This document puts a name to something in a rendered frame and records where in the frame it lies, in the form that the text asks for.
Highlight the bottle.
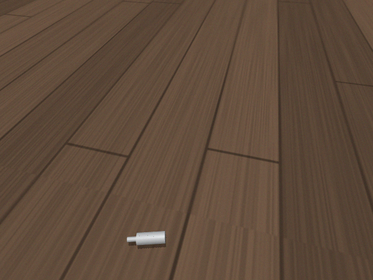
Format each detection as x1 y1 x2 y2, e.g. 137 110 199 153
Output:
127 231 166 245

